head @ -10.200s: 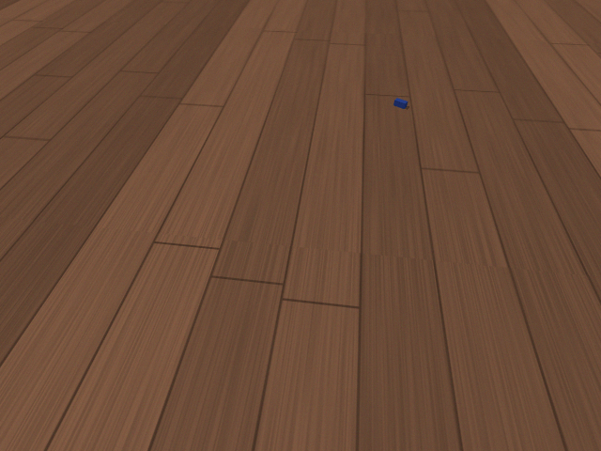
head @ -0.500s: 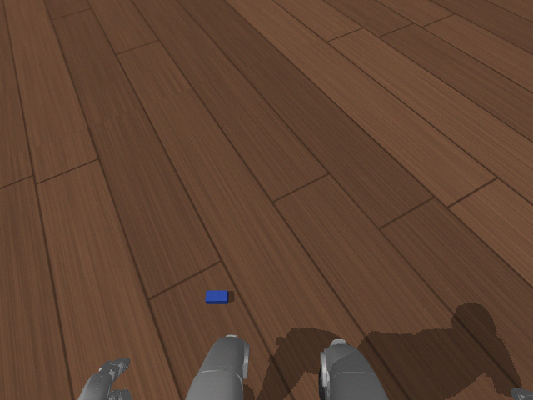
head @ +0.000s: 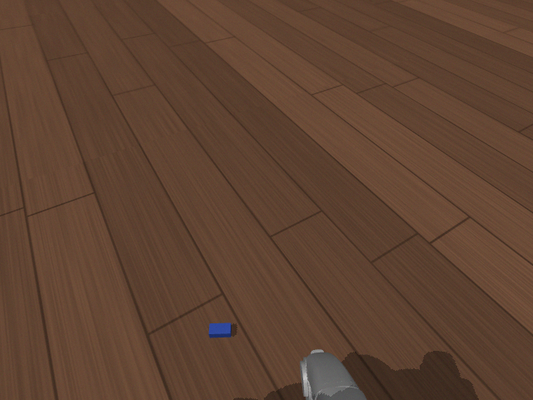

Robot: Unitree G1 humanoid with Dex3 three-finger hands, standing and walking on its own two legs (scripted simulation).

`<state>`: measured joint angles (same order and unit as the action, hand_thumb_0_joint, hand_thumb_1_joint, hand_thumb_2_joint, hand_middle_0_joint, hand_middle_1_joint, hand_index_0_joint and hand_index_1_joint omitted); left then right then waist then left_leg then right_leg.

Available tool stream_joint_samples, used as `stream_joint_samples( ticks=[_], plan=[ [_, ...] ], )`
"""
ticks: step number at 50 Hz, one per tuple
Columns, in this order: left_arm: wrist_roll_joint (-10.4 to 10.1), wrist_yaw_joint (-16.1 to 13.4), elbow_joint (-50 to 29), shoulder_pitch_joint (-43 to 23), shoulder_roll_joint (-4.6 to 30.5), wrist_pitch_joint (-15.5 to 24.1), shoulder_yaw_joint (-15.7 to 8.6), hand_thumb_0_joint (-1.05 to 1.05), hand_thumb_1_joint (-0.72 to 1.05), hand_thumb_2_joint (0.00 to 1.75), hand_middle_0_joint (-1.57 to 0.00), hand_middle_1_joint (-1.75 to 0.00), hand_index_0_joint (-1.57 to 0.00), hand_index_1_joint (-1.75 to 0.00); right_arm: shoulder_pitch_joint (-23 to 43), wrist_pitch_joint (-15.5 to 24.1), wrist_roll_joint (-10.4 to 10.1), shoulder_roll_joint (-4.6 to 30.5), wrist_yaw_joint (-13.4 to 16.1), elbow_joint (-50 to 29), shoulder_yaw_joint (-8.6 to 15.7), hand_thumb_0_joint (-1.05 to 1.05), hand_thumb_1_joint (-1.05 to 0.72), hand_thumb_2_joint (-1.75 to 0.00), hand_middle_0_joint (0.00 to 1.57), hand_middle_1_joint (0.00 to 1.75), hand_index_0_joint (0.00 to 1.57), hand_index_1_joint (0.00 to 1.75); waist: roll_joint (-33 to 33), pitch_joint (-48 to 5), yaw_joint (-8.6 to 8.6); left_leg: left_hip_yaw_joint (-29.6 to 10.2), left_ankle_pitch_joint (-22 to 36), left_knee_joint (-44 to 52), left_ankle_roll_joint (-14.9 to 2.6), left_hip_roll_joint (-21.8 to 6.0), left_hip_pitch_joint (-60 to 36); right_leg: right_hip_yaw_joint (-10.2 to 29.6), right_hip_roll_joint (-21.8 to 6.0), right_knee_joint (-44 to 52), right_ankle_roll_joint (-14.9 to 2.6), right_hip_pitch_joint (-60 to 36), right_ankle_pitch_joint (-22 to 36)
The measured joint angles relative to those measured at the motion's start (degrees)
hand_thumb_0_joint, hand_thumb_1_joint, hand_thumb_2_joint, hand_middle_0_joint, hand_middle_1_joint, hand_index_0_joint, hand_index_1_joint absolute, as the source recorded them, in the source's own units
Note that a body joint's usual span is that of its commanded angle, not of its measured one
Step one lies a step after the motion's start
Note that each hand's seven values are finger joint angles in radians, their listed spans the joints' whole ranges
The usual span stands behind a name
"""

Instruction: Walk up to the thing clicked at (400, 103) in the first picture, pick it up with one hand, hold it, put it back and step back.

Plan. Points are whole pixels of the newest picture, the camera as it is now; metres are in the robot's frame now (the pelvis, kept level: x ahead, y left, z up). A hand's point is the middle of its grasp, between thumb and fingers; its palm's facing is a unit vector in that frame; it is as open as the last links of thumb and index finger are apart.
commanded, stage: walk up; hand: left
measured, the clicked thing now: (220, 330) +0.46 +0.18 -0.73
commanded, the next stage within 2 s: none
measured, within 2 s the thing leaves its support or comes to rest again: neither
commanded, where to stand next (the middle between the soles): +0.09 -0.06 m, yaw +0 degrees
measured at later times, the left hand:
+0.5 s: hand (156, 356) +0.21 +0.21 -0.14, palm faces -0.09 -0.90 -0.42, open 7.4 cm
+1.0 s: hand out of the picture +0.05 +0.28 -0.15, palm faces -0.13 -0.93 -0.34, open 7.4 cm
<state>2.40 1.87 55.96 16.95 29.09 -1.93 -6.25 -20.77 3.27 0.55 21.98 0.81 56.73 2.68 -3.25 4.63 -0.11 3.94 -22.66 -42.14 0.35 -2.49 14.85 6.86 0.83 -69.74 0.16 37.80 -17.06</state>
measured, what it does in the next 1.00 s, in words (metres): steps on the spot: right foot, then left foot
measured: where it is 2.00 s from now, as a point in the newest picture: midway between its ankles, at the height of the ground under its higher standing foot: outside the picture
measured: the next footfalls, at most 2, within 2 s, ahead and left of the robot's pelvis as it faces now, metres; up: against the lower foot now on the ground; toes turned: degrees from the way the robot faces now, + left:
right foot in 0.28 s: +0.16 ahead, -0.20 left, +0.00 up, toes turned -5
left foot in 0.62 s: +0.13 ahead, +0.11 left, +0.00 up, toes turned -1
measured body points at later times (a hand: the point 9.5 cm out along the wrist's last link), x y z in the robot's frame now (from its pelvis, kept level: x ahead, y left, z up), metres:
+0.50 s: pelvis +0.06 -0.04 -0.01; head +0.11 -0.06 +0.43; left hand +0.21 +0.26 -0.11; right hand +0.10 -0.37 -0.14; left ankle +0.10 +0.10 -0.68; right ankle +0.12 -0.20 -0.71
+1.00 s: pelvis +0.00 -0.01 +0.02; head +0.01 +0.03 +0.47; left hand +0.06 +0.33 -0.12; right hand +0.00 -0.36 -0.06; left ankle +0.09 +0.11 -0.71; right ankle -0.03 -0.16 -0.66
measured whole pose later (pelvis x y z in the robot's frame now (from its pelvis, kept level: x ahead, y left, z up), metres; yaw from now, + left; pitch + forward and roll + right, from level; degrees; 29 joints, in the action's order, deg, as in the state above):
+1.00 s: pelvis +0.00 -0.01 +0.02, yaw -7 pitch -4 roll -1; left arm 1.8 3.6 57.5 17.0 27.1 -3.0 -5.6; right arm -17.4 3.3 1.7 23.9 0.1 52.8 3.9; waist -4.2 3.9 -0.3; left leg 3.9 -16.7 -34.5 -2.2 -4.1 18.9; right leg 3.6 -0.8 -57.6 -0.1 22.2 -27.8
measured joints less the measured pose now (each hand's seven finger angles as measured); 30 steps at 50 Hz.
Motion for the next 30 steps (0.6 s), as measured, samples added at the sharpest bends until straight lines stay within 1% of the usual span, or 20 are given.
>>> stream_joint_samples(
  ticks=[3, 6, 8, 10, 12, 13, 14, 15, 16, 17, 18, 19, 21, 24, 28, 30],
  plan=[
    [0.05, 1.84, -1.47, -0.87, -0.41, -1.22, -0.56, 0.01, 0.91, 0.90, -0.20, -0.30, -0.21, -0.30, -2.39, 0.92, 0.15, 1.14, 1.20, 1.70, 0.72, 0.00, -0.89, -0.90, 0.21, 0.31, 0.21, 0.30, -2.80, 0.49, -0.14, 0.75, 0.56, 2.77, 0.58, -0.77, -2.38, 1.18, -0.60, 1.66, 0.38, -1.00, 2.79],
    [-0.36, 2.77, -1.85, -1.69, -1.24, -1.74, -0.30, 0.01, 0.91, 0.90, -0.20, -0.30, -0.21, -0.30, -3.96, 1.45, 0.42, 2.96, 1.68, 1.99, 1.68, 0.01, -0.89, -0.90, 0.21, 0.30, 0.21, 0.30, -4.44, 0.88, 0.09, 1.57, 0.23, 4.30, 0.99, -2.00, -4.46, 1.62, -2.00, 5.55, 0.69, -3.18, 3.08],
    [-0.99, 2.89, -1.46, -2.28, -2.01, -1.45, 0.30, 0.01, 0.91, 0.90, -0.20, -0.30, -0.21, -0.30, -4.56, 1.50, 0.81, 4.11, 1.34, 1.36, 2.13, 0.01, -0.89, -0.90, 0.21, 0.30, 0.21, 0.30, -4.83, 0.87, 0.48, 2.22, -0.21, 5.23, 1.31, -3.09, -5.87, 0.19, -3.40, 10.47, 0.77, -5.36, 2.14],
    [-1.57, 2.73, -1.02, -3.19, -2.98, -0.75, 1.07, 0.01, 0.91, 0.90, -0.20, -0.30, -0.21, -0.30, -4.64, 1.06, 1.17, 5.05, 0.73, 0.27, 2.26, 0.01, -0.89, -0.90, 0.21, 0.30, 0.21, 0.30, -4.48, 0.94, 1.13, 2.65, -0.74, 5.81, 1.79, -4.30, -6.87, -2.40, -4.61, 17.31, 0.73, -8.32, 0.17],
    [-1.91, 2.28, -0.94, -4.63, -4.03, 0.38, 1.92, 0.01, 0.91, 0.90, -0.20, -0.30, -0.21, -0.30, -4.35, 0.18, 1.21, 5.82, 0.25, -0.93, 1.97, 0.01, -0.90, -0.90, 0.21, 0.30, 0.20, 0.30, -3.20, 1.30, 1.85, 2.44, -1.89, 4.65, 2.29, -5.69, -6.59, -5.14, -4.73, 24.83, 0.42, -12.04, -1.72],
    [-2.06, 1.95, -1.14, -5.39, -4.40, 1.22, 2.24, 0.01, 0.91, 0.90, -0.20, -0.30, -0.21, -0.30, -4.19, -0.37, 1.08, 6.09, 0.10, -1.58, 1.69, 0.01, -0.90, -0.90, 0.21, 0.30, 0.20, 0.30, -2.44, 1.59, 2.21, 1.95, -3.00, 2.53, 1.89, -6.34, -5.58, -6.15, -4.27, 28.78, 0.27, -14.28, -0.58],
    [-2.13, 1.49, -1.45, -6.27, -4.73, 2.15, 2.37, 0.01, 0.91, 0.90, -0.20, -0.30, -0.21, -0.30, -3.87, -0.86, 0.78, 6.24, 0.05, -2.16, 1.37, 0.00, -0.90, -0.90, 0.21, 0.30, 0.20, 0.30, -1.54, 2.17, 2.37, 1.13, -4.14, -1.16, 1.05, -7.09, -3.81, -6.63, -3.54, 31.02, 0.60, -15.43, 3.50],
    [-1.99, 0.89, -1.85, -7.29, -5.24, 2.93, 2.36, 0.01, 0.91, 0.90, -0.20, -0.30, -0.21, -0.30, -2.85, -1.41, 0.38, 6.18, 0.13, -2.49, 0.98, 0.00, -0.90, -0.90, 0.21, 0.30, 0.20, 0.30, -0.39, 3.37, 2.51, -0.87, -4.11, -6.10, -0.24, -7.52, -1.54, -7.18, -2.84, 29.49, 0.98, -14.99, 3.81],
    [-1.95, 0.36, -2.39, -8.06, -5.62, 3.45, 2.58, 0.01, 0.91, 0.90, -0.20, -0.30, -0.21, -0.30, -1.55, -1.96, -0.02, 5.72, 0.27, -2.76, 0.64, 0.01, -0.90, -0.90, 0.21, 0.30, 0.20, 0.30, 0.10, 4.36, 2.56, -3.51, -5.57, -11.23, -1.17, -6.29, 0.87, -7.28, -2.74, 27.60, 1.05, -14.39, 2.63],
    [-2.05, 0.01, -2.84, -8.63, -6.09, 3.76, 2.94, 0.01, 0.91, 0.90, -0.20, -0.30, -0.21, -0.30, -0.19, -2.41, -0.31, 5.19, 0.41, -2.97, 0.41, 0.01, -0.90, -0.90, 0.20, 0.30, 0.20, 0.30, 0.54, 5.00, 2.52, -5.55, -7.70, -16.06, -1.71, -4.49, 3.24, -7.17, -2.87, 26.66, 0.90, -14.15, 1.73],
    [-2.19, -0.27, -3.20, -9.09, -6.65, 3.90, 3.44, 0.01, 0.91, 0.90, -0.20, -0.30, -0.21, -0.30, 1.07, -2.63, -0.61, 4.77, 0.50, -3.22, 0.24, 0.01, -0.90, -0.90, 0.20, 0.30, 0.20, 0.30, 1.22, 5.38, 2.43, -6.78, -8.94, -19.76, -2.02, -2.93, 5.40, -7.09, -2.99, 26.48, 0.66, -14.23, 1.28],
    [-2.29, -0.61, -3.42, -9.46, -7.18, 3.96, 4.02, 0.01, 0.91, 0.90, -0.20, -0.30, -0.21, -0.30, 2.17, -2.64, -0.92, 4.39, 0.58, -3.52, 0.07, 0.01, -0.90, -0.90, 0.20, 0.30, 0.20, 0.30, 2.03, 5.47, 2.28, -7.29, -9.39, -21.47, -2.20, -1.82, 7.14, -7.01, -3.10, 26.57, 0.53, -14.36, 1.08],
    [-2.37, -1.38, -3.69, -10.04, -7.86, 3.91, 4.89, 0.01, 0.91, 0.90, -0.20, -0.30, -0.21, -0.30, 4.10, -2.61, -1.25, 3.58, 0.61, -4.29, -0.18, 0.01, -0.90, -0.90, 0.20, 0.30, 0.20, 0.30, 3.62, 5.05, 2.08, -6.92, -8.69, -20.33, -2.20, -0.76, 9.71, -6.93, -3.36, 26.54, 0.72, -14.19, 0.83],
    [-2.86, -3.01, -4.43, -11.51, -7.82, 3.81, 5.50, 0.01, 0.90, 0.90, -0.21, -0.30, -0.21, -0.30, 7.29, -3.88, -0.90, 2.54, 0.29, -5.90, -0.18, 0.00, -0.90, -0.90, 0.21, 0.30, 0.20, 0.30, 5.56, 5.45, 1.90, -6.13, -8.06, -18.47, -1.39, 0.30, 12.76, -6.98, -4.04, 24.91, 1.03, -13.02, 0.28],
    [-2.99, -4.76, -5.99, -13.95, -6.54, 3.14, 5.08, 0.01, 0.90, 0.90, -0.21, -0.30, -0.21, -0.30, 11.17, -5.60, -0.53, 1.74, -0.44, -7.76, 0.46, 0.00, -0.90, -0.90, 0.21, 0.30, 0.20, 0.30, 6.36, 6.70, 1.14, -4.98, -6.65, -18.51, -0.74, 1.67, 14.78, -6.29, -5.80, 21.95, 1.65, -10.42, -0.27],
    [-2.80, -5.25, -6.39, -15.02, -5.50, 2.46, 4.75, 0.01, 0.90, 0.90, -0.21, -0.30, -0.21, -0.30, 12.14, -5.85, -0.20, 1.60, -0.98, -8.52, 0.95, 0.00, -0.90, -0.90, 0.21, 0.30, 0.20, 0.30, 5.92, 6.66, 1.00, -3.76, -4.49, -15.53, -0.84, 1.89, 13.63, -5.73, -7.12, 20.34, 2.36, -8.74, -0.53]
  ],
)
